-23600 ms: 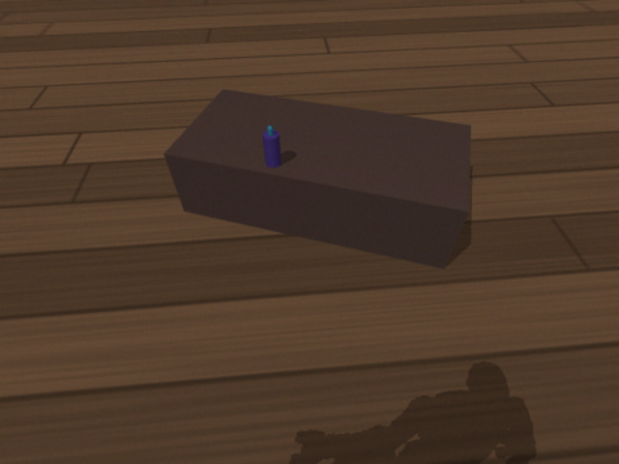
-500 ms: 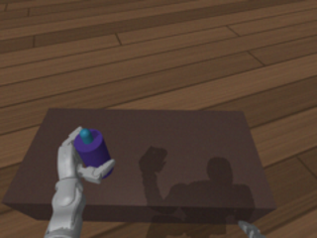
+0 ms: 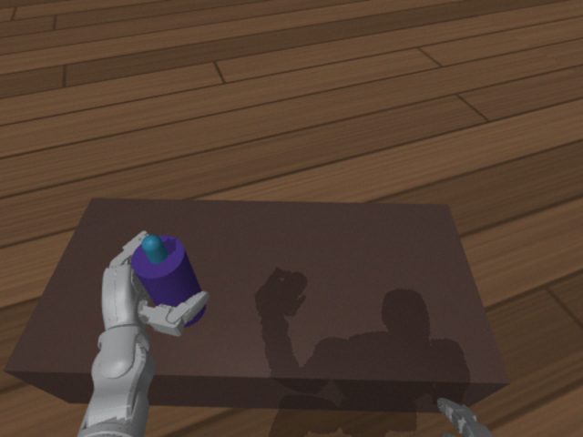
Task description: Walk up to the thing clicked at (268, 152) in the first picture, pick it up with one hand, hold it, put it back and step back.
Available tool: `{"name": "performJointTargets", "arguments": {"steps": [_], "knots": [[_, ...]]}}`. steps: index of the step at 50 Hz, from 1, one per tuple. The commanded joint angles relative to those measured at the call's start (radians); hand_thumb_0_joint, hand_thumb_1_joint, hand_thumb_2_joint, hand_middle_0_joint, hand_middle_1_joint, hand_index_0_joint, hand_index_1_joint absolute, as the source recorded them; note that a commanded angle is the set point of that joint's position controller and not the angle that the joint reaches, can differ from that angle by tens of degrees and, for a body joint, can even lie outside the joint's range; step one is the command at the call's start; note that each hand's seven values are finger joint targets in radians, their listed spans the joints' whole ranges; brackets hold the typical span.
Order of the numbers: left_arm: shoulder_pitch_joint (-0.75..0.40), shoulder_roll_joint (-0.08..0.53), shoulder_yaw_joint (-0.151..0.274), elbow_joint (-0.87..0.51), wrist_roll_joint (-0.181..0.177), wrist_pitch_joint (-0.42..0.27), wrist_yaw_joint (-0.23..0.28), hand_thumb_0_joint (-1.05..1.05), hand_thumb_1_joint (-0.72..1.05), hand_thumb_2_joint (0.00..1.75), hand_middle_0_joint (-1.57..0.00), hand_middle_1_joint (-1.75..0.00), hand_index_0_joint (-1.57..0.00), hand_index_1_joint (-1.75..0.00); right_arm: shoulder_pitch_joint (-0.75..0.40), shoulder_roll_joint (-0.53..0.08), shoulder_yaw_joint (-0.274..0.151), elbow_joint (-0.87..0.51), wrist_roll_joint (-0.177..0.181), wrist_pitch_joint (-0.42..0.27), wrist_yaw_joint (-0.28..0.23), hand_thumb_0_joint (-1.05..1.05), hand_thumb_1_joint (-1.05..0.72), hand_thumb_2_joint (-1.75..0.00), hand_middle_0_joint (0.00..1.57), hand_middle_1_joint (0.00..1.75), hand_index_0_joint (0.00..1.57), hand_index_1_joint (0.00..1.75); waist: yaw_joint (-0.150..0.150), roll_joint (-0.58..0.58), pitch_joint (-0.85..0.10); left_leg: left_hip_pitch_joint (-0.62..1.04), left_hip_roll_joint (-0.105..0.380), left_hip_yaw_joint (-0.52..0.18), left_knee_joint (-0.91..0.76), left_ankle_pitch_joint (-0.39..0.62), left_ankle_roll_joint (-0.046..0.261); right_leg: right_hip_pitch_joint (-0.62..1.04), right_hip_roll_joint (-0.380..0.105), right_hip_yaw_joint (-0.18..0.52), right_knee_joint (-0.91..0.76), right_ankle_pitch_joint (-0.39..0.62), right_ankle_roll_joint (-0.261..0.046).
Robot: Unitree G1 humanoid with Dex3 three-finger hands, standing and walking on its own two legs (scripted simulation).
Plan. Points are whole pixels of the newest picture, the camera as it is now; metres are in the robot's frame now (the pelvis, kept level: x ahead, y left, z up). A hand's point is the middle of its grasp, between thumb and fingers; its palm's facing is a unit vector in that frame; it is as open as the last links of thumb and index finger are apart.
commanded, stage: crouch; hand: left
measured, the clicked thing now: (169, 277) +0.32 +0.17 +0.07
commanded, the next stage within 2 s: lower in 1.42 s
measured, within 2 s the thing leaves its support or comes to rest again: neither
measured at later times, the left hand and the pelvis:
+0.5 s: hand (175, 302) +0.37 +0.22 -0.11, palm faces +0.24 -0.97 -0.02, open 9.4 cm; pelvis -0.03 +0.00 -0.10, yaw -2 degrees
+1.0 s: hand (178, 310) +0.40 +0.24 -0.19, palm faces +0.24 -0.97 -0.01, open 9.4 cm; pelvis -0.05 +0.01 -0.18, yaw -4 degrees
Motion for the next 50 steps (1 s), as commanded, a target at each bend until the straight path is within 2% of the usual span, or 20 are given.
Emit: {"name": "performJointTargets", "arguments": {"steps": [1, 3, 5, 6, 8, 10, 12, 13, 15, 18, 19, 23, 27, 29, 30, 32, 39, 45, 46, 50], "knots": [[-0.280, 0.123, 0.066, -0.161, -0.014, -0.123, -0.026, 0.00, 0.15, 1.28, -1.34, -1.44, -1.35, -1.45, -0.031, -0.129, -0.056, -0.100, -0.001, -0.044, -0.001, 0.00, -0.89, -0.90, 0.20, 0.30, 0.20, 0.30, -0.016, -0.043, -0.222, 0.127, -0.011, 0.001, -0.075, 0.200, 0.032, -0.006, -0.008, 0.012, -0.106, 0.286, 0.016], [-0.376, 0.150, 0.082, -0.215, -0.020, -0.158, -0.035, 0.00, 0.15, 1.27, -1.34, -1.43, -1.35, -1.44, -0.027, -0.130, -0.059, -0.103, -0.004, -0.046, 0.006, 0.00, -0.90, -0.90, 0.20, 0.30, 0.20, 0.30, -0.013, -0.003, -0.280, 0.127, -0.012, 0.001, -0.050, 0.226, 0.032, -0.012, -0.011, 0.015, -0.083, 0.308, 0.012], [-0.347, 0.139, 0.093, -0.143, -0.021, -0.178, -0.041, 0.00, 0.15, 1.28, -1.33, -1.43, -1.34, -1.44, -0.024, -0.138, -0.065, -0.102, -0.006, -0.045, 0.016, 0.00, -0.90, -0.90, 0.20, 0.30, 0.20, 0.30, -0.013, -0.010, -0.264, 0.091, -0.010, -0.004, -0.023, 0.221, 0.033, -0.058, -0.010, 0.013, -0.050, 0.294, 0.008], [-0.355, 0.160, 0.120, -0.127, -0.022, -0.194, -0.040, 0.00, 0.14, 1.28, -1.33, -1.43, -1.34, -1.44, -0.013, -0.137, -0.067, -0.095, -0.010, -0.044, 0.021, 0.00, -0.90, -0.90, 0.20, 0.30, 0.20, 0.30, -0.011, -0.009, -0.293, 0.077, -0.009, -0.006, 0.001, 0.245, 0.035, -0.064, -0.010, 0.015, -0.031, 0.315, 0.009], [-0.412, 0.176, 0.140, -0.076, -0.018, -0.234, -0.042, 0.00, 0.13, 1.27, -1.31, -1.42, -1.32, -1.43, -0.011, -0.146, -0.076, -0.083, -0.017, -0.046, 0.034, 0.00, -0.90, -0.90, 0.20, 0.30, 0.20, 0.30, -0.016, 0.023, -0.295, 0.036, -0.004, -0.016, 0.034, 0.206, 0.029, -0.150, -0.004, 0.010, 0.021, 0.255, 0.001], [-0.475, 0.153, 0.112, -0.036, -0.018, -0.279, -0.052, 0.00, 0.13, 1.27, -1.31, -1.41, -1.31, -1.42, 0.004, -0.145, -0.076, -0.083, -0.022, -0.045, 0.044, 0.00, -0.90, -0.91, 0.20, 0.30, 0.20, 0.30, -0.034, 0.029, -0.320, 0.003, -0.002, -0.024, 0.083, 0.178, 0.025, -0.228, -0.001, 0.006, 0.069, 0.217, -0.004], [-0.536, 0.209, 0.150, 0.016, -0.015, -0.321, -0.068, 0.00, 0.08, 1.25, -1.32, -1.41, -1.32, -1.42, 0.008, -0.156, -0.082, -0.075, -0.025, -0.048, 0.046, 0.00, -0.91, -0.91, 0.20, 0.30, 0.20, 0.30, -0.045, 0.035, -0.351, -0.063, -0.004, -0.027, 0.146, 0.144, 0.027, -0.299, -0.001, 0.009, 0.125, 0.188, -0.007], [-0.561, 0.212, 0.147, 0.049, -0.013, -0.345, -0.076, 0.00, 0.08, 1.24, -1.31, -1.40, -1.32, -1.42, 0.010, -0.154, -0.078, -0.075, -0.027, -0.052, 0.051, 0.00, -0.91, -0.91, 0.20, 0.30, 0.20, 0.30, -0.049, 0.036, -0.368, -0.107, -0.005, -0.027, 0.185, 0.128, 0.027, -0.334, 0.000, 0.011, 0.160, 0.176, -0.008], [-0.625, 0.235, 0.150, 0.082, -0.012, -0.387, -0.091, 0.00, 0.05, 1.24, -1.33, -1.41, -1.33, -1.43, 0.020, -0.165, -0.082, -0.074, -0.032, -0.054, 0.058, 0.00, -0.91, -0.91, 0.20, 0.30, 0.20, 0.30, -0.055, 0.079, -0.468, -0.135, -0.005, -0.036, 0.262, 0.115, 0.026, -0.428, 0.004, 0.008, 0.235, 0.148, -0.013], [-0.678, 0.300, 0.205, 0.118, -0.026, -0.423, -0.098, 0.00, 0.05, 1.24, -1.29, -1.38, -1.29, -1.40, 0.031, -0.186, -0.077, -0.085, -0.037, -0.045, 0.061, 0.00, -0.91, -0.91, 0.20, 0.30, 0.20, 0.30, -0.039, 0.114, -0.599, -0.165, -0.003, -0.045, 0.353, 0.178, 0.027, -0.493, 0.011, 0.002, 0.322, 0.180, -0.018], [-0.642, 0.301, 0.224, 0.186, -0.034, -0.422, -0.104, 0.00, 0.04, 1.24, -1.29, -1.38, -1.29, -1.40, 0.047, -0.192, -0.080, -0.066, -0.038, -0.039, 0.064, 0.00, -0.91, -0.91, 0.20, 0.30, 0.20, 0.30, -0.028, 0.106, -0.589, -0.215, -0.006, -0.045, 0.373, 0.161, 0.026, -0.508, 0.014, 0.001, 0.344, 0.164, -0.018], [-0.714, 0.352, 0.257, 0.170, -0.037, -0.436, -0.116, 0.00, 0.09, 1.27, -1.31, -1.39, -1.30, -1.42, 0.031, -0.198, -0.073, -0.078, -0.040, -0.022, 0.069, 0.00, -0.92, -0.91, 0.20, 0.30, 0.20, 0.30, -0.018, 0.146, -0.674, -0.268, -0.002, -0.047, 0.428, 0.161, 0.023, -0.566, 0.018, 0.008, 0.408, 0.156, -0.022], [-0.745, 0.369, 0.272, 0.192, -0.039, -0.424, -0.141, 0.00, 0.12, 1.28, -1.35, -1.41, -1.34, -1.44, 0.034, -0.203, -0.075, -0.068, -0.039, -0.008, 0.070, 0.00, -0.93, -0.91, 0.20, 0.30, 0.20, 0.30, -0.036, 0.124, -0.716, -0.320, 0.003, -0.057, 0.488, 0.179, 0.026, -0.616, 0.026, 0.001, 0.463, 0.175, -0.022], [-0.729, 0.403, 0.315, 0.223, -0.039, -0.415, -0.151, 0.00, 0.16, 1.29, -1.35, -1.43, -1.35, -1.44, 0.049, -0.214, -0.079, -0.057, -0.038, -0.001, 0.068, 0.00, -0.93, -0.91, 0.20, 0.30, 0.20, 0.30, -0.041, 0.094, -0.735, -0.356, 0.004, -0.062, 0.514, 0.190, 0.030, -0.621, 0.026, -0.003, 0.490, 0.189, -0.021], [-0.739, 0.388, 0.305, 0.222, -0.039, -0.411, -0.151, 0.00, 0.14, 1.29, -1.35, -1.43, -1.35, -1.45, 0.041, -0.204, -0.075, -0.056, -0.040, 0.000, 0.072, 0.00, -0.93, -0.91, 0.20, 0.30, 0.20, 0.30, -0.033, 0.114, -0.716, -0.384, 0.001, -0.055, 0.524, 0.155, 0.029, -0.637, 0.025, 0.006, 0.492, 0.161, -0.021], [-0.778, 0.392, 0.320, 0.229, -0.043, -0.411, -0.156, 0.00, 0.14, 1.28, -1.35, -1.42, -1.35, -1.44, 0.045, -0.204, -0.074, -0.050, -0.041, 0.002, 0.071, 0.00, -0.93, -0.91, 0.20, 0.30, 0.20, 0.30, -0.051, 0.109, -0.716, -0.401, 0.005, -0.068, 0.540, 0.127, 0.027, -0.684, 0.026, -0.006, 0.518, 0.129, -0.023], [-0.833, 0.463, 0.365, 0.258, -0.021, -0.406, -0.164, 0.00, 0.17, 1.29, -1.34, -1.42, -1.34, -1.43, 0.048, -0.210, -0.067, -0.038, -0.047, 0.011, 0.071, 0.00, -0.92, -0.91, 0.20, 0.30, 0.20, 0.30, -0.050, 0.154, -0.721, -0.474, 0.010, -0.071, 0.596, 0.066, 0.025, -0.786, 0.026, -0.006, 0.581, 0.061, -0.031], [-0.881, 0.481, 0.366, 0.270, -0.015, -0.393, -0.170, 0.00, 0.14, 1.30, -1.34, -1.43, -1.34, -1.45, 0.031, -0.210, -0.059, -0.045, -0.050, 0.012, 0.066, 0.00, -0.92, -0.91, 0.20, 0.30, 0.20, 0.30, -0.055, 0.179, -0.727, -0.524, 0.013, -0.081, 0.617, -0.029, 0.020, -0.853, 0.030, -0.010, 0.619, -0.017, -0.037], [-0.888, 0.462, 0.357, 0.285, -0.017, -0.388, -0.172, 0.00, 0.14, 1.30, -1.35, -1.45, -1.36, -1.46, 0.035, -0.214, -0.061, -0.044, -0.049, 0.011, 0.066, 0.00, -0.93, -0.91, 0.20, 0.30, 0.20, 0.30, -0.068, 0.174, -0.734, -0.515, 0.017, -0.089, 0.622, -0.028, 0.019, -0.877, 0.030, -0.019, 0.634, -0.017, -0.037], [-0.868, 0.501, 0.373, 0.279, -0.007, -0.377, -0.174, 0.00, 0.15, 1.31, -1.34, -1.43, -1.34, -1.45, 0.036, -0.222, -0.061, -0.046, -0.049, 0.014, 0.062, 0.00, -0.92, -0.91, 0.20, 0.30, 0.20, 0.30, -0.049, 0.182, -0.759, -0.523, 0.018, -0.088, 0.643, -0.008, 0.018, -0.892, 0.030, -0.018, 0.652, -0.011, -0.038]]}}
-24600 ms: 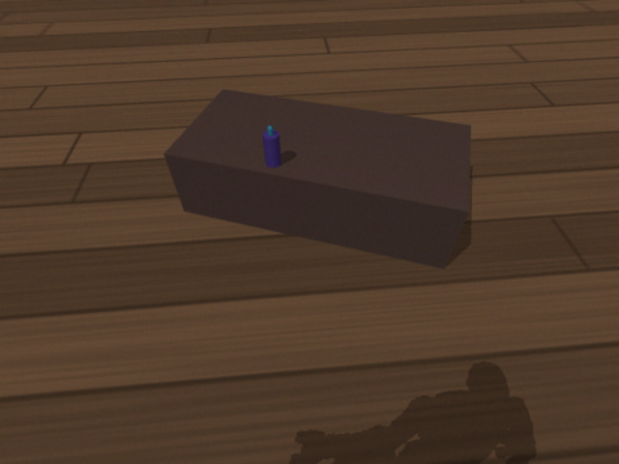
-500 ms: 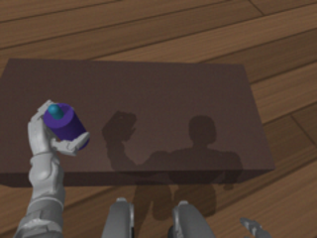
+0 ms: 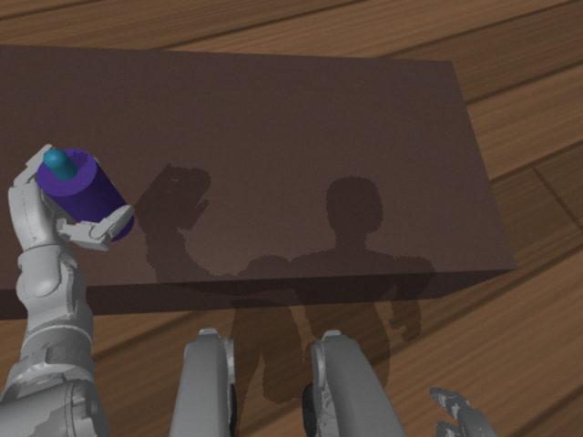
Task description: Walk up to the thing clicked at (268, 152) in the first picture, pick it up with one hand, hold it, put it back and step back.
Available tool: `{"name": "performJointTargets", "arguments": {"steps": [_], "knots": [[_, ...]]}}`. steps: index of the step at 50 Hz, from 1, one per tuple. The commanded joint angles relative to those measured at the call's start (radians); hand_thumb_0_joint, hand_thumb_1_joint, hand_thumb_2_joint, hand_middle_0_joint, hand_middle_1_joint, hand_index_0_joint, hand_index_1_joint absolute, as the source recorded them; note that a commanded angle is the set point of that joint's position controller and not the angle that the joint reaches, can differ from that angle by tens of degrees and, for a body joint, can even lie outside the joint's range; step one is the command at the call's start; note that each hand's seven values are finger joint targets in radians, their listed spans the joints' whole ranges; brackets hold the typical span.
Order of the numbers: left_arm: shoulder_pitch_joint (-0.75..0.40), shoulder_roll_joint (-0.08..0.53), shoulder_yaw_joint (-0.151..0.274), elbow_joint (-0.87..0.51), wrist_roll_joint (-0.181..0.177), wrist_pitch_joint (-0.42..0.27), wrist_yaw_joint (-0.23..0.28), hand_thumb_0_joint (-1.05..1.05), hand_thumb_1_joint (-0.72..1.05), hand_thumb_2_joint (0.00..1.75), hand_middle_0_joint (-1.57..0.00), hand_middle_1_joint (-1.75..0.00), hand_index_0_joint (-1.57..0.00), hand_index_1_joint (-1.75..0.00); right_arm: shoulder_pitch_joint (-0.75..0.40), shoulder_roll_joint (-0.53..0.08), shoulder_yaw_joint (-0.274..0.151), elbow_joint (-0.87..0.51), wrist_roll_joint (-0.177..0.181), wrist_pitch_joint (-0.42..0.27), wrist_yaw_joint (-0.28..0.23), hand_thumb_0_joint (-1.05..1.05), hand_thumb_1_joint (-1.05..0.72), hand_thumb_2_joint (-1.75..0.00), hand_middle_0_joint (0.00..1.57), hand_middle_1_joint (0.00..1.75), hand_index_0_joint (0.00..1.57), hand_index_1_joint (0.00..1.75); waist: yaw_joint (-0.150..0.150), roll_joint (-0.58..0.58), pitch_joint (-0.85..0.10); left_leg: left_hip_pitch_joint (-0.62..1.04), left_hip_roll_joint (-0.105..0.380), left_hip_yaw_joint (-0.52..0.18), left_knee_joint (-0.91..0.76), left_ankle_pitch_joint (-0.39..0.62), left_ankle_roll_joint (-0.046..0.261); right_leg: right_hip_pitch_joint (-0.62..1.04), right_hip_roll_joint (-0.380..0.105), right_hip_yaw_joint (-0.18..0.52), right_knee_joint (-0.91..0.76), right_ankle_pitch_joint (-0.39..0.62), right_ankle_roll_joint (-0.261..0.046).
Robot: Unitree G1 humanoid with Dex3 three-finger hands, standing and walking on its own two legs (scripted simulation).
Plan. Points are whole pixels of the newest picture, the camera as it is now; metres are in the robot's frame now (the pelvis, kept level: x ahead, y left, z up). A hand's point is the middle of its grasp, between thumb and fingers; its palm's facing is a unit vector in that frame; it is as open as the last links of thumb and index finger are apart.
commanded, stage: crouch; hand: left
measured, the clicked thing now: (86, 193) +0.43 +0.25 +0.01
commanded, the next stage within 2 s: lower in 0.42 s
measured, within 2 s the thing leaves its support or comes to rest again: rests again in 1.86 s
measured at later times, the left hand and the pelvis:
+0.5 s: hand (97, 207) +0.44 +0.27 -0.05, palm faces +0.31 -0.95 -0.02, open 9.4 cm; pelvis -0.01 +0.00 -0.04, yaw -1 degrees
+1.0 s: hand (109, 227) +0.43 +0.27 -0.11, palm faces +0.30 -0.95 -0.01, open 9.4 cm; pelvis -0.02 -0.01 -0.09, yaw -2 degrees
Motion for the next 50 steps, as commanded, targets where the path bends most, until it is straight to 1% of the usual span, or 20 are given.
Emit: {"name": "performJointTargets", "arguments": {"steps": [1, 4, 6, 8, 9, 10, 11, 19, 24, 25, 28, 31, 32, 34, 35, 38, 39, 42, 44, 50], "knots": [[-0.386, 0.261, 0.030, -0.280, -0.024, -0.104, -0.009, 0.00, 0.15, 1.30, -1.34, -1.43, -1.35, -1.45, 0.100, -0.185, -0.064, -0.062, 0.003, -0.021, -0.014, 0.00, -0.92, -0.91, 0.20, 0.30, 0.20, 0.30, 0.011, 0.179, -0.617, 0.525, -0.009, -0.034, -0.187, 0.240, 0.016, 0.157, 0.007, 0.028, -0.181, 0.247, -0.034], [-0.398, 0.297, 0.059, -0.299, -0.034, -0.098, -0.013, 0.00, 0.14, 1.29, -1.32, -1.41, -1.32, -1.43, 0.108, -0.189, -0.063, -0.058, 0.002, -0.023, -0.017, 0.00, -0.93, -0.91, 0.20, 0.30, 0.20, 0.30, 0.013, 0.167, -0.647, 0.500, -0.012, -0.023, -0.144, 0.304, 0.025, 0.178, 0.007, 0.036, -0.167, 0.305, -0.028], [-0.381, 0.286, 0.052, -0.293, -0.030, -0.092, -0.013, 0.00, 0.12, 1.29, -1.30, -1.40, -1.30, -1.42, 0.110, -0.189, -0.062, -0.055, 0.001, -0.020, -0.016, 0.00, -0.93, -0.91, 0.20, 0.30, 0.20, 0.30, 0.015, 0.177, -0.639, 0.505, -0.009, -0.024, -0.131, 0.341, 0.023, 0.155, 0.007, 0.035, -0.148, 0.325, -0.030], [-0.384, 0.303, 0.070, -0.307, -0.031, -0.091, -0.011, 0.00, 0.11, 1.29, -1.30, -1.39, -1.29, -1.41, 0.106, -0.186, -0.060, -0.056, -0.001, -0.018, -0.015, 0.00, -0.93, -0.91, 0.20, 0.30, 0.20, 0.30, 0.030, 0.191, -0.651, 0.505, -0.008, -0.028, -0.129, 0.329, 0.020, 0.136, 0.008, 0.033, -0.136, 0.303, -0.033], [-0.374, 0.306, 0.073, -0.296, -0.029, -0.088, -0.011, 0.00, 0.11, 1.29, -1.31, -1.40, -1.30, -1.42, 0.112, -0.187, -0.060, -0.055, 0.000, -0.016, -0.016, 0.00, -0.93, -0.91, 0.20, 0.30, 0.20, 0.30, 0.022, 0.175, -0.646, 0.485, -0.007, -0.025, -0.115, 0.338, 0.025, 0.144, 0.008, 0.033, -0.137, 0.319, -0.030], [-0.400, 0.291, 0.056, -0.317, -0.029, -0.090, -0.013, 0.00, 0.10, 1.30, -1.31, -1.40, -1.30, -1.43, 0.110, -0.183, -0.061, -0.056, 0.000, -0.014, -0.015, 0.00, -0.93, -0.91, 0.20, 0.30, 0.20, 0.30, 0.009, 0.170, -0.654, 0.464, -0.009, -0.020, -0.110, 0.309, 0.026, 0.151, 0.009, 0.039, -0.141, 0.309, -0.028], [-0.388, 0.310, 0.078, -0.301, -0.032, -0.088, -0.012, 0.00, 0.09, 1.29, -1.29, -1.39, -1.29, -1.41, 0.105, -0.184, -0.058, -0.057, 0.001, -0.015, -0.016, 0.00, -0.93, -0.91, 0.20, 0.30, 0.20, 0.30, 0.019, 0.164, -0.640, 0.454, -0.008, -0.020, -0.109, 0.301, 0.026, 0.149, 0.008, 0.041, -0.138, 0.303, -0.027], [-0.409, 0.333, 0.077, -0.303, -0.021, -0.075, -0.016, 0.00, 0.11, 1.30, -1.32, -1.40, -1.31, -1.42, 0.114, -0.195, -0.063, -0.059, -0.002, -0.011, -0.021, 0.00, -0.93, -0.91, 0.20, 0.30, 0.20, 0.30, 0.015, 0.197, -0.656, 0.442, -0.004, -0.031, -0.095, 0.250, 0.020, 0.087, 0.010, 0.028, -0.101, 0.246, -0.035], [-0.430, 0.327, 0.079, -0.296, -0.033, -0.065, -0.029, 0.00, 0.12, 1.30, -1.31, -1.41, -1.31, -1.42, 0.107, -0.198, -0.059, -0.061, 0.002, -0.014, -0.027, 0.00, -0.93, -0.91, 0.20, 0.30, 0.20, 0.30, 0.009, 0.209, -0.645, 0.438, 0.000, -0.042, -0.086, 0.233, 0.017, 0.033, 0.008, 0.020, -0.073, 0.228, -0.038], [-0.444, 0.324, 0.065, -0.312, -0.030, -0.066, -0.031, 0.00, 0.12, 1.30, -1.30, -1.40, -1.31, -1.42, 0.104, -0.198, -0.057, -0.062, 0.002, -0.014, -0.027, 0.00, -0.92, -0.91, 0.20, 0.30, 0.20, 0.30, 0.004, 0.227, -0.634, 0.431, -0.001, -0.046, -0.094, 0.213, 0.013, 0.024, 0.008, 0.017, -0.065, 0.211, -0.041], [-0.428, 0.349, 0.087, -0.286, -0.028, -0.062, -0.028, 0.00, 0.10, 1.28, -1.35, -1.44, -1.36, -1.45, 0.105, -0.196, -0.053, -0.063, 0.005, -0.015, -0.030, 0.00, -0.93, -0.91, 0.20, 0.30, 0.20, 0.30, 0.016, 0.204, -0.624, 0.391, -0.002, -0.038, -0.084, 0.185, 0.016, 0.032, 0.010, 0.023, -0.068, 0.197, -0.038], [-0.395, 0.313, 0.081, -0.214, -0.031, -0.065, -0.033, 0.00, 0.09, 1.28, -1.34, -1.43, -1.34, -1.45, 0.098, -0.188, -0.046, -0.058, 0.003, -0.021, -0.029, 0.00, -0.93, -0.91, 0.20, 0.30, 0.20, 0.30, 0.001, 0.131, -0.558, 0.281, -0.006, -0.022, -0.039, 0.158, 0.027, 0.027, 0.012, 0.031, -0.064, 0.182, -0.031], [-0.403, 0.345, 0.105, -0.226, -0.029, -0.074, -0.033, 0.00, 0.08, 1.27, -1.35, -1.44, -1.36, -1.45, 0.104, -0.190, -0.047, -0.054, 0.001, -0.020, -0.029, 0.00, -0.93, -0.91, 0.20, 0.30, 0.20, 0.30, 0.009, 0.149, -0.575, 0.277, -0.008, -0.026, -0.033, 0.155, 0.025, 0.013, 0.011, 0.028, -0.046, 0.174, -0.034], [-0.417, 0.367, 0.110, -0.221, -0.023, -0.083, -0.041, 0.00, 0.10, 1.28, -1.35, -1.44, -1.36, -1.45, 0.100, -0.200, -0.051, -0.060, -0.002, -0.022, -0.028, 0.00, -0.92, -0.91, 0.20, 0.30, 0.20, 0.30, 0.015, 0.174, -0.602, 0.310, -0.005, -0.035, -0.026, 0.154, 0.021, -0.030, 0.013, 0.021, -0.021, 0.167, -0.039], [-0.435, 0.351, 0.088, -0.225, -0.022, -0.088, -0.049, 0.00, 0.15, 1.28, -1.35, -1.44, -1.36, -1.45, 0.097, -0.202, -0.048, -0.058, -0.004, -0.022, -0.029, 0.00, -0.92, -0.91, 0.20, 0.30, 0.20, 0.30, 0.007, 0.202, -0.593, 0.318, -0.003, -0.041, -0.023, 0.162, 0.017, -0.062, 0.012, 0.015, 0.004, 0.171, -0.042], [-0.441, 0.377, 0.119, -0.242, -0.033, -0.099, -0.055, 0.00, 0.14, 1.30, -1.36, -1.44, -1.36, -1.46, 0.105, -0.203, -0.046, -0.058, -0.007, -0.025, -0.026, 0.00, -0.93, -0.91, 0.20, 0.30, 0.20, 0.30, 0.018, 0.193, -0.656, 0.305, -0.006, -0.030, 0.020, 0.226, 0.021, -0.047, 0.016, 0.018, 0.022, 0.217, -0.038], [-0.423, 0.355, 0.112, -0.248, -0.039, -0.104, -0.064, 0.00, 0.16, 1.30, -1.35, -1.44, -1.35, -1.45, 0.102, -0.204, -0.046, -0.065, -0.009, -0.027, -0.026, 0.00, -0.93, -0.91, 0.20, 0.30, 0.20, 0.30, 0.016, 0.201, -0.666, 0.306, -0.007, -0.026, 0.030, 0.239, 0.022, -0.044, 0.014, 0.018, 0.031, 0.229, -0.037], [-0.429, 0.413, 0.146, -0.273, -0.039, -0.101, -0.072, 0.00, 0.12, 1.29, -1.31, -1.41, -1.32, -1.43, 0.111, -0.213, -0.050, -0.055, -0.014, -0.026, -0.028, 0.00, -0.93, -0.91, 0.20, 0.30, 0.20, 0.30, 0.030, 0.211, -0.724, 0.314, -0.004, -0.016, 0.065, 0.290, 0.025, -0.018, 0.016, 0.031, 0.042, 0.275, -0.032], [-0.448, 0.409, 0.141, -0.305, -0.045, -0.100, -0.076, 0.00, 0.13, 1.27, -1.31, -1.40, -1.31, -1.41, 0.114, -0.209, -0.047, -0.052, -0.014, -0.024, -0.029, 0.00, -0.94, -0.91, 0.20, 0.30, 0.20, 0.30, 0.029, 0.215, -0.737, 0.302, -0.004, -0.015, 0.073, 0.287, 0.024, -0.012, 0.016, 0.031, 0.057, 0.275, -0.033], [-0.476, 0.412, 0.140, -0.303, -0.046, -0.092, -0.085, 0.00, 0.10, 1.27, -1.30, -1.40, -1.31, -1.41, 0.094, -0.211, -0.046, -0.047, -0.014, -0.024, -0.035, 0.00, -0.93, -0.91, 0.20, 0.30, 0.20, 0.30, 0.014, 0.226, -0.676, 0.226, -0.002, -0.012, 0.090, 0.158, 0.020, -0.079, 0.014, 0.025, 0.085, 0.170, -0.034]]}}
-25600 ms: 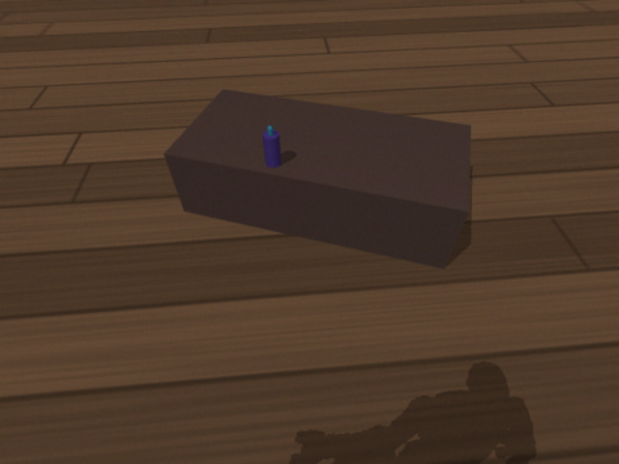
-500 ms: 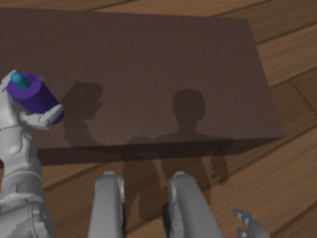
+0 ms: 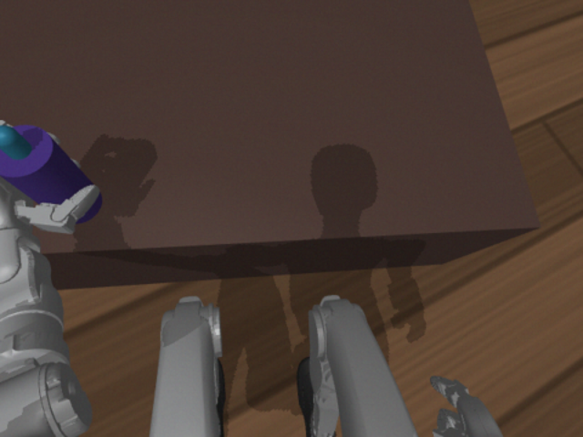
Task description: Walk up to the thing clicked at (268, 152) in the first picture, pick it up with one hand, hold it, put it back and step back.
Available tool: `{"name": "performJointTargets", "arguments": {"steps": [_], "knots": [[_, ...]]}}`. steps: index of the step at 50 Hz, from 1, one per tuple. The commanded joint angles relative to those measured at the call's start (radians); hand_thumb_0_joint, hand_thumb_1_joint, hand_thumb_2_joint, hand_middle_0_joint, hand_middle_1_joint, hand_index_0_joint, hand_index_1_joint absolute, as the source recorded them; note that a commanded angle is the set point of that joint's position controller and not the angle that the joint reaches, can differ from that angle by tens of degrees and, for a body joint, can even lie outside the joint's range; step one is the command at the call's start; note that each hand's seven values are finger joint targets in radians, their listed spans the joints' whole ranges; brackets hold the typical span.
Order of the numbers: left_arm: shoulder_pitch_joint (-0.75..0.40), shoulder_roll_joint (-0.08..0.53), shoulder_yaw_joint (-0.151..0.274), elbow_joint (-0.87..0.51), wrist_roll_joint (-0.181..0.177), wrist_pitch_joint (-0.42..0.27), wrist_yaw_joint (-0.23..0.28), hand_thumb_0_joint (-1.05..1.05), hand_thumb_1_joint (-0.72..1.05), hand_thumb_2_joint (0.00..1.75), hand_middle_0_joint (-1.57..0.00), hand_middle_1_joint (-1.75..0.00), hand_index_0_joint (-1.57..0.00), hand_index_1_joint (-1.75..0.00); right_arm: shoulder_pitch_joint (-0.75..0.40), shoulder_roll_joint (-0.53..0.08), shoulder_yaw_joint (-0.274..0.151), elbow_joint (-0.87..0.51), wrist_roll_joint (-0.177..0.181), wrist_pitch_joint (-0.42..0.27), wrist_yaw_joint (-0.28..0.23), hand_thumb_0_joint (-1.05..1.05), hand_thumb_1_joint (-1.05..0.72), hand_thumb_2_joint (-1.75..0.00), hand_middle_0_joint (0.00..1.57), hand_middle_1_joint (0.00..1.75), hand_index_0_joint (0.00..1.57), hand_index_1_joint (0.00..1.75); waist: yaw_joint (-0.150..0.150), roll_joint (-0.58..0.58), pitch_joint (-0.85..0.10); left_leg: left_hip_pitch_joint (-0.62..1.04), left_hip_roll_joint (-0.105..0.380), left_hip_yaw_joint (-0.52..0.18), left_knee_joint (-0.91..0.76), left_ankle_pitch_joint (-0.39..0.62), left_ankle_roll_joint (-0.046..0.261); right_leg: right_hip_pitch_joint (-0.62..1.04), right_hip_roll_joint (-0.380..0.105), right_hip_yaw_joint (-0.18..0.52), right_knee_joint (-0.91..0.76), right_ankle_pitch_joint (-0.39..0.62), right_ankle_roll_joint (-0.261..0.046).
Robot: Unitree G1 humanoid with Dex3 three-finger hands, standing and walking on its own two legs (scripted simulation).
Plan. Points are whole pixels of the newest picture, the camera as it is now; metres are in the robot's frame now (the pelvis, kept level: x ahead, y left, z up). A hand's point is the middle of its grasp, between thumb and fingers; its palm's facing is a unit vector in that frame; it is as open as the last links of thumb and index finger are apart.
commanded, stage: lower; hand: left
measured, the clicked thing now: (45, 173) +0.44 +0.29 +0.00
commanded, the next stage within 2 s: loosen in 0.54 s
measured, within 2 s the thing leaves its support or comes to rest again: rests again in 0.86 s
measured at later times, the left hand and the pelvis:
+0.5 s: hand (63, 192) +0.44 +0.29 -0.05, palm faces +0.33 -0.95 -0.02, open 9.4 cm; pelvis -0.01 +0.00 -0.03, yaw +0 degrees
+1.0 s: hand (56, 182) +0.44 +0.30 -0.04, palm faces +0.33 -0.94 +0.01, open 11.1 cm; pelvis -0.01 +0.00 -0.04, yaw +0 degrees
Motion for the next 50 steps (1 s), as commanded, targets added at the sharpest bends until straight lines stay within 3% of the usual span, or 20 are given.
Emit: {"name": "performJointTargets", "arguments": {"steps": [1, 7, 9, 10, 12, 15, 18, 20, 24, 26, 29, 31, 32, 33, 39, 40, 42, 46, 48, 50], "knots": [[-0.392, 0.326, 0.055, -0.282, -0.038, -0.110, -0.003, 0.00, 0.09, 1.27, -1.31, -1.41, -1.32, -1.42, 0.128, -0.194, -0.070, -0.047, 0.004, -0.017, -0.014, 0.00, -0.93, -0.91, 0.20, 0.30, 0.20, 0.30, 0.025, 0.221, -0.681, 0.536, -0.012, 0.005, -0.203, 0.184, 0.030, 0.237, 0.004, 0.040, -0.224, 0.205, -0.024], [-0.380, 0.332, 0.047, -0.264, -0.023, -0.095, -0.006, 0.00, 0.10, 1.27, -1.33, -1.42, -1.34, -1.43, 0.127, -0.197, -0.071, -0.047, 0.005, -0.014, -0.019, 0.00, -0.93, -0.91, 0.20, 0.30, 0.20, 0.30, 0.033, 0.218, -0.667, 0.507, -0.015, 0.007, -0.187, 0.160, 0.030, 0.200, 0.006, 0.034, -0.199, 0.180, -0.027], [-0.380, 0.302, 0.037, -0.254, -0.030, -0.095, -0.012, 0.00, 0.11, 1.29, -1.33, -1.43, -1.34, -1.44, 0.131, -0.200, -0.072, -0.048, 0.006, -0.015, -0.018, 0.00, -0.92, -0.91, 0.20, 0.30, 0.20, 0.30, 0.017, 0.203, -0.657, 0.494, -0.015, 0.007, -0.171, 0.174, 0.031, 0.208, 0.005, 0.028, -0.190, 0.200, -0.024], [-0.360, 0.326, 0.060, -0.255, -0.034, -0.093, -0.009, 0.00, 0.10, 1.28, -1.34, -1.43, -1.35, -1.44, 0.127, -0.199, -0.071, -0.053, 0.008, -0.014, -0.019, 0.00, -0.93, -0.91, 0.20, 0.30, 0.20, 0.30, 0.031, 0.184, -0.678, 0.480, -0.016, 0.009, -0.164, 0.188, 0.033, 0.225, 0.006, 0.030, -0.188, 0.210, -0.023], [-0.397, 0.325, 0.048, -0.293, -0.031, -0.096, -0.014, 0.00, 0.11, 1.28, -1.32, -1.42, -1.33, -1.43, 0.127, -0.202, -0.069, -0.051, 0.006, -0.014, -0.017, 0.00, -0.93, -0.91, 0.20, 0.30, 0.20, 0.30, 0.028, 0.234, -0.685, 0.514, -0.015, 0.005, -0.162, 0.212, 0.029, 0.195, 0.003, 0.024, -0.161, 0.226, -0.028], [-0.385, 0.315, 0.047, -0.275, -0.028, -0.092, -0.010, 0.00, 0.11, 1.28, -1.33, -1.41, -1.33, -1.43, 0.133, -0.200, -0.074, -0.047, 0.010, -0.013, -0.019, 0.00, -0.93, -0.91, 0.20, 0.30, 0.20, 0.30, 0.026, 0.206, -0.664, 0.486, -0.015, 0.006, -0.160, 0.165, 0.030, 0.173, 0.006, 0.023, -0.167, 0.187, -0.026], [-0.389, 0.354, 0.062, -0.323, -0.026, -0.097, -0.012, 0.00, 0.11, 1.27, -1.31, -1.40, -1.32, -1.41, 0.129, -0.202, -0.071, -0.051, 0.008, -0.012, -0.020, 0.00, -0.92, -0.91, 0.20, 0.30, 0.20, 0.30, 0.041, 0.239, -0.694, 0.497, -0.017, 0.008, -0.157, 0.181, 0.027, 0.189, 0.004, 0.025, -0.152, 0.197, -0.029], [-0.363, 0.320, 0.050, -0.294, -0.030, -0.092, -0.015, 0.00, 0.11, 1.26, -1.32, -1.40, -1.32, -1.41, 0.124, -0.205, -0.072, -0.051, 0.010, -0.011, -0.018, 0.00, -0.93, -0.91, 0.20, 0.30, 0.20, 0.30, 0.029, 0.223, -0.680, 0.504, -0.015, -0.001, -0.149, 0.199, 0.027, 0.160, 0.004, 0.015, -0.135, 0.210, -0.028], [-0.383, 0.345, 0.058, -0.322, -0.033, -0.094, -0.018, 0.00, 0.12, 1.26, -1.31, -1.39, -1.31, -1.40, 0.128, -0.208, -0.072, -0.045, 0.008, -0.012, -0.021, 0.00, -0.93, -0.91, 0.20, 0.30, 0.20, 0.30, 0.033, 0.237, -0.690, 0.494, -0.016, 0.012, -0.126, 0.210, 0.031, 0.164, 0.004, 0.023, -0.130, 0.222, -0.026], [-0.367, 0.330, 0.065, -0.300, -0.036, -0.091, -0.017, 0.00, 0.11, 1.26, -1.31, -1.39, -1.31, -1.40, 0.130, -0.205, -0.072, -0.045, 0.008, -0.010, -0.022, 0.00, -0.93, -0.91, 0.20, 0.30, 0.20, 0.30, 0.028, 0.207, -0.687, 0.467, -0.017, 0.016, -0.113, 0.218, 0.035, 0.185, 0.005, 0.027, -0.133, 0.234, -0.022], [-0.359, 0.339, 0.067, -0.269, -0.035, -0.089, -0.014, 0.00, 0.08, 1.24, -1.30, -1.38, -1.31, -1.39, 0.124, -0.199, -0.069, -0.043, 0.009, -0.010, -0.020, 0.00, -0.93, -0.91, 0.20, 0.30, 0.20, 0.30, 0.034, 0.184, -0.648, 0.411, -0.017, 0.023, -0.113, 0.146, 0.036, 0.185, 0.005, 0.036, -0.147, 0.172, -0.020], [-0.387, 0.335, 0.057, -0.297, -0.032, -0.094, -0.018, 0.00, 0.10, 1.25, -1.30, -1.38, -1.30, -1.39, 0.130, -0.203, -0.071, -0.040, 0.007, -0.008, -0.020, 0.00, -0.92, -0.91, 0.20, 0.30, 0.20, 0.30, 0.022, 0.212, -0.668, 0.420, -0.017, 0.021, -0.104, 0.167, 0.034, 0.187, 0.004, 0.032, -0.130, 0.194, -0.021], [-0.373, 0.359, 0.073, -0.300, -0.032, -0.094, -0.016, 0.00, 0.09, 1.23, -1.30, -1.37, -1.30, -1.38, 0.122, -0.204, -0.071, -0.048, 0.006, -0.009, -0.020, 0.00, -0.92, -0.91, 0.20, 0.30, 0.20, 0.30, 0.039, 0.201, -0.678, 0.410, -0.018, 0.027, -0.104, 0.157, 0.035, 0.201, 0.004, 0.040, -0.136, 0.183, -0.020], [-0.362, 0.333, 0.058, -0.277, -0.030, -0.090, -0.016, 0.00, 0.05, 1.15, -1.37, -1.36, -1.38, -1.36, 0.122, -0.203, -0.071, -0.045, 0.007, -0.009, -0.020, 0.00, -0.94, -0.90, 0.20, 0.30, 0.20, 0.30, 0.031, 0.202, -0.668, 0.424, -0.017, 0.022, -0.105, 0.163, 0.034, 0.181, 0.004, 0.031, -0.127, 0.188, -0.022], [-0.397, 0.324, 0.055, -0.337, -0.057, -0.093, -0.015, 0.00, -0.23, 0.68, -1.08, -0.99, -1.10, -0.97, 0.124, -0.204, -0.072, -0.044, 0.014, -0.013, -0.022, 0.00, -0.94, -0.90, 0.20, 0.30, 0.20, 0.30, 0.027, 0.200, -0.664, 0.410, -0.018, 0.024, -0.110, 0.122, 0.033, 0.188, 0.003, 0.037, -0.140, 0.155, -0.019], [-0.363, 0.334, 0.072, -0.320, -0.057, -0.089, -0.011, 0.00, -0.27, 0.63, -1.05, -0.95, -1.08, -0.93, 0.127, -0.206, -0.075, -0.043, 0.016, -0.015, -0.023, 0.00, -0.94, -0.90, 0.20, 0.30, 0.20, 0.30, 0.036, 0.191, -0.664, 0.417, -0.017, 0.019, -0.114, 0.138, 0.032, 0.182, 0.006, 0.031, -0.134, 0.164, -0.021], [-0.374, 0.319, 0.051, -0.337, -0.048, -0.084, -0.014, 0.00, -0.39, 0.57, -0.89, -0.80, -0.92, -0.80, 0.133, -0.202, -0.077, -0.043, 0.015, -0.011, -0.024, 0.00, -0.94, -0.90, 0.20, 0.30, 0.20, 0.30, 0.030, 0.210, -0.697, 0.443, -0.017, 0.023, -0.106, 0.177, 0.034, 0.187, 0.006, 0.035, -0.133, 0.196, -0.022], [-0.283, 0.233, 0.016, -0.198, -0.042, -0.051, -0.024, 0.00, -0.48, 0.41, -0.72, -0.61, -0.73, -0.61, 0.127, -0.203, -0.076, -0.043, 0.022, -0.010, -0.023, 0.00, -0.93, -0.90, 0.20, 0.30, 0.20, 0.30, 0.016, 0.168, -0.577, 0.389, -0.017, 0.012, -0.116, 0.135, 0.033, 0.133, 0.006, 0.015, -0.126, 0.168, -0.027], [-0.250, 0.229, 0.014, -0.181, -0.043, -0.040, -0.029, 0.00, -0.52, 0.33, -0.66, -0.54, -0.67, -0.53, 0.124, -0.212, -0.078, -0.056, 0.026, -0.007, -0.024, 0.00, -0.93, -0.90, 0.20, 0.30, 0.20, 0.30, 0.019, 0.154, -0.551, 0.392, -0.016, -0.004, -0.131, 0.110, 0.029, 0.100, 0.005, 0.000, -0.116, 0.145, -0.030], [-0.257, 0.253, 0.036, -0.209, -0.045, -0.037, -0.030, 0.00, -0.54, 0.29, -0.60, -0.48, -0.61, -0.47, 0.125, -0.213, -0.078, -0.066, 0.027, -0.001, -0.021, 0.00, -0.92, -0.90, 0.20, 0.30, 0.20, 0.30, 0.042, 0.159, -0.583, 0.414, -0.015, -0.005, -0.133, 0.133, 0.029, 0.116, 0.004, 0.000, -0.111, 0.163, -0.030]]}}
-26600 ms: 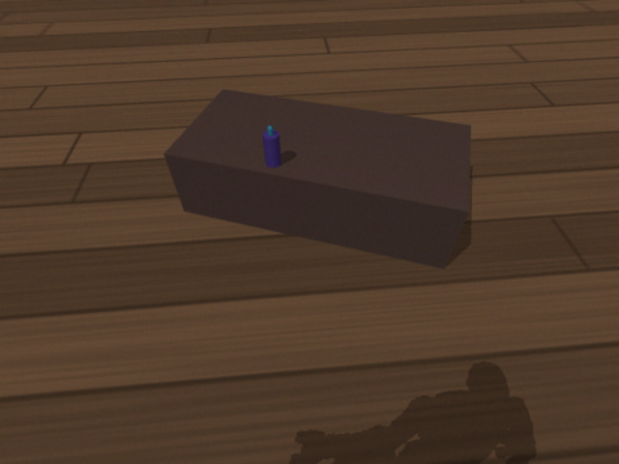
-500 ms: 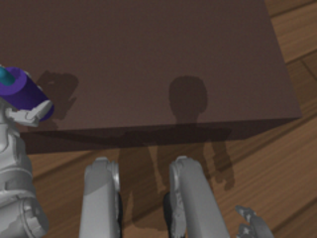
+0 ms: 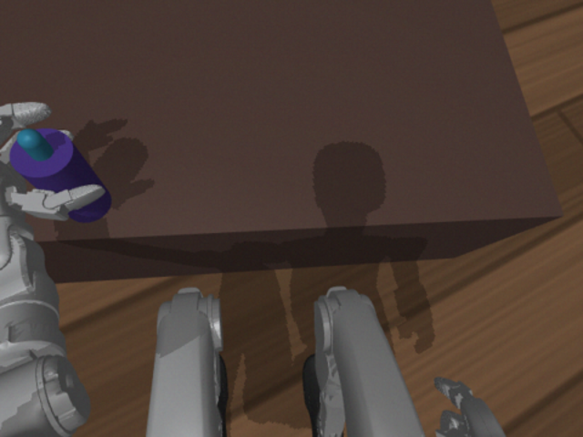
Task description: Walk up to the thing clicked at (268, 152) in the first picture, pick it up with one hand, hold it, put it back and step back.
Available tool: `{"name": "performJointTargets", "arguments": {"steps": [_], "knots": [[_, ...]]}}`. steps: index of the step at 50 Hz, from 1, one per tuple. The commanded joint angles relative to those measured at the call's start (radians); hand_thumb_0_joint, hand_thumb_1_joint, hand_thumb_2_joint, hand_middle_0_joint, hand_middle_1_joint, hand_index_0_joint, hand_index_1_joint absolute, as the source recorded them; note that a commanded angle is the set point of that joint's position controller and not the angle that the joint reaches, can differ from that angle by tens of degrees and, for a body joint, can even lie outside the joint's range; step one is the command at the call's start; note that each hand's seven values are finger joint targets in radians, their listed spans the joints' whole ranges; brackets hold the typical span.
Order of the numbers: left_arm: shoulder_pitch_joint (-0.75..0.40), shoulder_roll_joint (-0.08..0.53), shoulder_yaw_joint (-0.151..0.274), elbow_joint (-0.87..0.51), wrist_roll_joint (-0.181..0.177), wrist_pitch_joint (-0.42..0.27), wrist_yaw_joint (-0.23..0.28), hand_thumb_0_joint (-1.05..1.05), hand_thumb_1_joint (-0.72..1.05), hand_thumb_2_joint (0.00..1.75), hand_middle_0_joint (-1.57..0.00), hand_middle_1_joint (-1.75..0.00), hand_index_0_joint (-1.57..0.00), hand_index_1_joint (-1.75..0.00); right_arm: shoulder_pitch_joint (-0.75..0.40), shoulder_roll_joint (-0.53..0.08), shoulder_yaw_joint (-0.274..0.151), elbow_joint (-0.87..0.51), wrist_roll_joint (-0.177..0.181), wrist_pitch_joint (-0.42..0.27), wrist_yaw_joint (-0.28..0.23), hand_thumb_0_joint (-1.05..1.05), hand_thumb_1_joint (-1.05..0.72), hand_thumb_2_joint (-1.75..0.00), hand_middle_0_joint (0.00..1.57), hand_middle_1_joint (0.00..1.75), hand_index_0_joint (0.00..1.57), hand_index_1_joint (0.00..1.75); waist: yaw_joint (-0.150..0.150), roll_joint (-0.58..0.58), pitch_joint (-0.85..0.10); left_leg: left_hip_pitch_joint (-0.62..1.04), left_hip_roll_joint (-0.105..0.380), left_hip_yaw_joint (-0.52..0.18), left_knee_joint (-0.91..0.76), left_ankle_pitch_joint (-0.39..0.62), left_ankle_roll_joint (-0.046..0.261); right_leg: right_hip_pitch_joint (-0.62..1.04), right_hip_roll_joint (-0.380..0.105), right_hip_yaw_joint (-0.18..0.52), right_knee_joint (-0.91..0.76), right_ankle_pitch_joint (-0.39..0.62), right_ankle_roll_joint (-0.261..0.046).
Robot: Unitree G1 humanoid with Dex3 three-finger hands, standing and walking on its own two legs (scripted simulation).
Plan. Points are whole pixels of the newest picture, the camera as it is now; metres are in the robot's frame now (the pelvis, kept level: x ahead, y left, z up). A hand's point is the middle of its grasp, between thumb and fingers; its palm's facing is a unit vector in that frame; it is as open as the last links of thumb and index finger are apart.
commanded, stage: open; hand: left
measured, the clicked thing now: (62, 174) +0.44 +0.28 -0.02
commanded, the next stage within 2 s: withdraw in 0.10 s
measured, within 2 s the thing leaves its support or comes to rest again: neither
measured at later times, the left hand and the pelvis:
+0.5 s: hand out of the picture +0.44 +0.33 +0.04, palm faces +0.37 -0.93 -0.04, open 17.1 cm; pelvis +0.00 +0.00 +0.01, yaw +0 degrees
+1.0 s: hand out of the picture +0.36 +0.42 +0.12, palm faces +0.50 -0.76 -0.42, open 17.4 cm; pelvis +0.03 +0.00 +0.17, yaw +4 degrees
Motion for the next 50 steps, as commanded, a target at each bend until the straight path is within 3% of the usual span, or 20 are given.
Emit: {"name": "performJointTargets", "arguments": {"steps": [1, 3, 7, 9, 11, 14, 17, 22, 25, 29, 30, 32, 33, 34, 35, 37, 39, 41, 45, 50], "knots": [[-0.224, 0.209, 0.015, -0.166, -0.012, -0.050, -0.009, 0.00, -0.55, 0.27, -0.57, -0.45, -0.58, -0.44, 0.125, -0.199, -0.075, -0.068, 0.005, -0.013, -0.009, 0.00, -0.92, -0.90, 0.20, 0.30, 0.20, 0.30, 0.009, 0.138, -0.584, 0.499, -0.011, 0.001, -0.238, 0.160, 0.028, 0.242, 0.009, 0.000, -0.248, 0.198, -0.027], [-0.245, 0.240, 0.037, -0.208, -0.020, -0.054, -0.004, 0.00, -0.60, 0.23, -0.52, -0.40, -0.53, -0.39, 0.119, -0.196, -0.072, -0.075, 0.007, -0.016, -0.009, 0.00, -0.92, -0.90, 0.20, 0.30, 0.20, 0.30, 0.023, 0.122, -0.592, 0.470, -0.012, 0.014, -0.230, 0.174, 0.032, 0.273, 0.010, 0.014, -0.258, 0.213, -0.024], [-0.292, 0.239, 0.017, -0.215, -0.011, -0.058, -0.007, 0.00, -0.61, 0.12, -0.38, -0.26, -0.39, -0.25, 0.120, -0.198, -0.077, -0.069, 0.005, -0.017, -0.009, 0.00, -0.92, -0.90, 0.20, 0.30, 0.20, 0.30, 0.005, 0.145, -0.598, 0.484, -0.009, 0.014, -0.225, 0.148, 0.032, 0.248, 0.011, 0.015, -0.256, 0.192, -0.025], [-0.289, 0.248, 0.028, -0.221, -0.008, -0.061, -0.004, 0.00, -0.61, 0.07, -0.31, -0.19, -0.32, -0.18, 0.120, -0.197, -0.077, -0.065, 0.001, -0.013, -0.010, 0.00, -0.92, -0.90, 0.20, 0.30, 0.20, 0.30, 0.017, 0.159, -0.610, 0.499, -0.010, 0.015, -0.227, 0.147, 0.030, 0.249, 0.009, 0.017, -0.254, 0.189, -0.026], [-0.275, 0.251, 0.030, -0.199, -0.005, -0.060, -0.001, 0.00, -0.61, 0.12, -0.23, -0.19, -0.24, -0.18, 0.118, -0.193, -0.074, -0.065, -0.001, -0.013, -0.010, 0.00, -0.90, -0.90, 0.20, 0.30, 0.20, 0.30, 0.018, 0.143, -0.604, 0.476, -0.010, 0.020, -0.220, 0.142, 0.031, 0.267, 0.009, 0.026, -0.263, 0.183, -0.023], [-0.268, 0.321, 0.064, -0.239, 0.006, -0.062, 0.001, 0.00, -0.61, 0.10, -0.19, -0.16, -0.20, -0.15, 0.114, -0.197, -0.075, -0.077, 0.000, -0.008, -0.012, 0.00, -0.90, -0.90, 0.20, 0.30, 0.20, 0.30, 0.047, 0.159, -0.639, 0.488, -0.012, 0.024, -0.237, 0.127, 0.030, 0.288, 0.009, 0.029, -0.266, 0.161, -0.026], [-0.285, 0.370, 0.105, -0.321, -0.007, -0.054, -0.003, 0.00, -0.61, 0.09, -0.15, -0.12, -0.16, -0.12, 0.122, -0.205, -0.077, -0.086, 0.005, -0.002, -0.017, 0.00, -0.90, -0.90, 0.20, 0.30, 0.20, 0.30, 0.054, 0.175, -0.720, 0.534, -0.012, 0.024, -0.244, 0.198, 0.031, 0.361, 0.007, 0.035, -0.272, 0.224, -0.021], [-0.212, 0.426, 0.131, -0.393, -0.015, 0.016, -0.020, 0.00, -0.61, 0.06, -0.11, -0.08, -0.12, -0.08, 0.123, -0.212, -0.086, -0.112, 0.029, 0.008, -0.033, 0.00, -0.91, -0.90, 0.20, 0.30, 0.20, 0.30, 0.071, 0.209, -0.749, 0.631, -0.008, 0.010, -0.327, 0.208, 0.029, 0.406, 0.005, 0.034, -0.330, 0.226, -0.025], [-0.167, 0.358, 0.091, -0.363, -0.043, 0.074, -0.049, 0.00, -0.61, 0.05, -0.09, -0.08, -0.11, -0.07, 0.117, -0.206, -0.085, -0.113, 0.050, 0.003, -0.046, 0.00, -0.90, -0.90, 0.20, 0.30, 0.20, 0.30, 0.035, 0.154, -0.661, 0.611, -0.005, -0.003, -0.365, 0.153, 0.035, 0.415, 0.005, 0.036, -0.388, 0.191, -0.020], [-0.074, 0.326, 0.081, -0.330, -0.064, 0.124, -0.085, 0.00, -0.61, 0.00, -0.06, -0.06, -0.09, -0.03, 0.112, -0.201, -0.083, -0.119, 0.066, -0.016, -0.057, 0.00, -0.90, -0.89, 0.20, 0.30, 0.20, 0.30, 0.029, 0.104, -0.556, 0.581, -0.004, -0.003, -0.383, 0.126, 0.042, 0.429, 0.002, 0.037, -0.433, 0.176, -0.018], [0.005, 0.286, 0.079, -0.246, -0.074, 0.137, -0.093, 0.00, -0.61, 0.00, -0.06, -0.05, -0.09, -0.02, 0.104, -0.205, -0.081, -0.124, 0.070, -0.022, -0.056, 0.00, -0.89, -0.89, 0.20, 0.30, 0.20, 0.30, 0.030, 0.080, -0.494, 0.576, -0.004, -0.010, -0.393, 0.135, 0.042, 0.404, 0.003, 0.027, -0.423, 0.186, -0.022], [-0.066, 0.264, 0.057, -0.350, -0.089, 0.118, -0.117, 0.00, -0.53, 0.05, -0.03, -0.02, -0.03, -0.01, 0.101, -0.194, -0.078, -0.123, 0.072, -0.031, -0.056, 0.00, -0.80, -0.88, 0.20, 0.30, 0.20, 0.30, 0.024, 0.113, -0.481, 0.580, -0.005, -0.015, -0.403, 0.110, 0.039, 0.377, 0.002, 0.022, -0.423, 0.170, -0.026], [0.120, 0.497, 0.092, -0.137, 0.084, 0.219, -0.058, 0.00, -0.45, 0.04, -0.05, -0.05, -0.06, -0.04, 0.111, -0.203, -0.081, -0.128, 0.080, -0.006, -0.061, 0.00, -0.86, -0.89, 0.20, 0.30, 0.20, 0.30, 0.094, 0.139, -0.464, 0.698, -0.011, -0.011, -0.520, 0.101, 0.033, 0.438, -0.007, 0.044, -0.501, 0.144, -0.030], [0.047, 0.402, 0.047, -0.216, 0.053, 0.245, -0.021, 0.00, -0.43, 0.03, -0.05, -0.03, -0.06, -0.02, 0.103, -0.196, -0.078, -0.144, 0.088, 0.003, -0.061, 0.00, -0.86, -0.89, 0.20, 0.30, 0.20, 0.30, 0.057, 0.131, -0.442, 0.683, -0.005, -0.015, -0.533, 0.086, 0.031, 0.444, -0.005, 0.052, -0.528, 0.140, -0.027], [-0.064, 0.404, 0.037, -0.346, 0.055, 0.247, 0.000, 0.00, -0.45, 0.05, -0.04, -0.04, -0.05, -0.03, 0.114, -0.199, -0.089, -0.148, 0.091, 0.010, -0.062, 0.00, -0.85, -0.89, 0.20, 0.30, 0.20, 0.30, 0.051, 0.155, -0.501, 0.724, -0.006, -0.019, -0.562, 0.063, 0.028, 0.459, -0.009, 0.061, -0.550, 0.127, -0.025], [-0.068, 0.500, 0.059, -0.398, 0.102, 0.290, 0.043, 0.00, -0.49, 0.06, -0.07, -0.06, -0.07, -0.06, 0.113, -0.201, -0.094, -0.166, 0.094, 0.018, -0.066, 0.00, -0.90, -0.91, 0.20, 0.30, 0.20, 0.30, 0.063, 0.196, -0.636, 0.873, -0.007, -0.026, -0.603, 0.138, 0.027, 0.537, -0.012, 0.055, -0.583, 0.187, -0.023], [-0.039, 0.627, 0.108, -0.470, 0.142, 0.323, 0.098, 0.00, -0.53, 0.07, -0.08, -0.08, -0.08, -0.08, 0.123, -0.207, -0.093, -0.173, 0.095, 0.022, -0.071, 0.00, -0.93, -0.92, 0.20, 0.30, 0.20, 0.30, 0.091, 0.255, -0.683, 0.981, -0.009, -0.025, -0.642, 0.212, 0.023, 0.585, -0.014, 0.047, -0.604, 0.239, -0.023], [-0.056, 0.614, 0.084, -0.502, 0.165, 0.349, 0.146, 0.00, -0.57, 0.04, -0.05, -0.05, -0.05, -0.05, 0.134, -0.190, -0.087, -0.162, 0.090, 0.025, -0.082, 0.00, -0.89, -0.90, 0.20, 0.30, 0.20, 0.30, 0.060, 0.261, -0.690, 1.058, -0.013, -0.020, -0.673, 0.271, 0.024, 0.633, -0.013, 0.051, -0.652, 0.278, -0.019], [0.039, 0.506, 0.050, -0.290, 0.197, 0.397, 0.245, 0.00, -0.55, 0.06, -0.05, -0.05, -0.05, -0.05, 0.144, -0.174, -0.082, -0.123, 0.078, 0.021, -0.090, 0.00, -0.89, -0.90, 0.20, 0.30, 0.20, 0.30, 0.033, 0.211, -0.512, 1.077, -0.009, -0.019, -0.739, 0.268, 0.027, 0.663, -0.011, 0.048, -0.737, 0.278, -0.015], [0.118, 0.326, -0.074, -0.153, 0.204, 0.443, 0.295, 0.00, -0.57, 0.04, -0.05, -0.05, -0.05, -0.05, 0.153, -0.173, -0.087, -0.132, 0.074, 0.008, -0.086, 0.00, -0.89, -0.90, 0.20, 0.30, 0.20, 0.30, 0.027, 0.159, -0.421, 1.146, -0.013, 0.007, -0.838, 0.325, 0.023, 0.793, -0.015, 0.040, -0.872, 0.339, -0.018]]}}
